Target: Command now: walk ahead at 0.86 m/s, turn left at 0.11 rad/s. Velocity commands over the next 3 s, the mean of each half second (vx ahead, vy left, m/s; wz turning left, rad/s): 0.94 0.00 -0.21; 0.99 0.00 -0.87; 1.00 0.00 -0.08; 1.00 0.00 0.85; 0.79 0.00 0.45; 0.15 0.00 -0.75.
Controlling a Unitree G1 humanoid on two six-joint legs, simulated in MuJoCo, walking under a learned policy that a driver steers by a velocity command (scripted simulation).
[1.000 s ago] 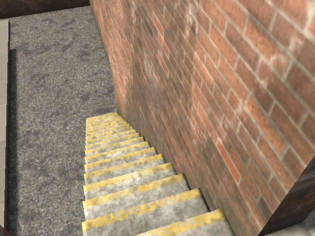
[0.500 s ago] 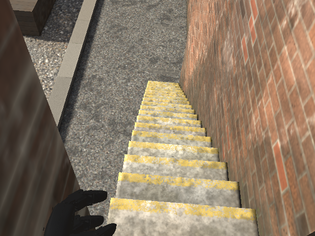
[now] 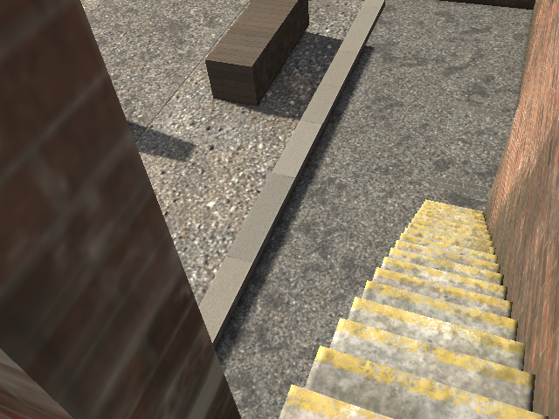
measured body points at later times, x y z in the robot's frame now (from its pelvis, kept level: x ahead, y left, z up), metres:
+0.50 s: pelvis +0.11 +0.03 -0.01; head +0.15 +0.02 +0.44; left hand +0.20 +0.29 -0.13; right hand +0.25 -0.24 -0.11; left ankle +0.12 +0.12 -0.74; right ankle +0.13 -0.12 -0.68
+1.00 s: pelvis +0.19 -0.09 -0.01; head +0.19 -0.13 +0.43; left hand +0.34 +0.14 -0.12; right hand +0.28 -0.41 -0.11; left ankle +0.35 +0.03 -0.67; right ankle +0.16 -0.10 -0.74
